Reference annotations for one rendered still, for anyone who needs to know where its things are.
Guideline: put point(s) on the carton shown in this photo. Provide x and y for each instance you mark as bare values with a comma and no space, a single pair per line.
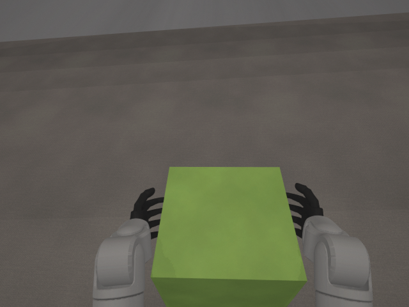
226,239

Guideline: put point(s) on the right robot hand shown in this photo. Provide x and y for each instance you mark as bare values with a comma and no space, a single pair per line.
310,205

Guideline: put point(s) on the robot left forearm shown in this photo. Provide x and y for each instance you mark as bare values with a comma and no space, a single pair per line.
119,274

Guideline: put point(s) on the robot right forearm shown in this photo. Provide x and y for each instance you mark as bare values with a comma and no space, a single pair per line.
342,269

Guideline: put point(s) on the left robot hand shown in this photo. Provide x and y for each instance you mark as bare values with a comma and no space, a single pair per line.
142,205

